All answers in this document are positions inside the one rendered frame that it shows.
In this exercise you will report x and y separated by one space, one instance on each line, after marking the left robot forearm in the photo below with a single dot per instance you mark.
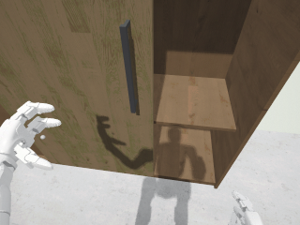
7 167

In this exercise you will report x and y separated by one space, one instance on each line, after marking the left robot hand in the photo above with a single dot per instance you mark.
13 132

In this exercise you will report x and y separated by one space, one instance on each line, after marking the right robot hand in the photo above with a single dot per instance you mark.
247 215

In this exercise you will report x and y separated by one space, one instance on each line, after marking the handle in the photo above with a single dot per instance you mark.
128 67

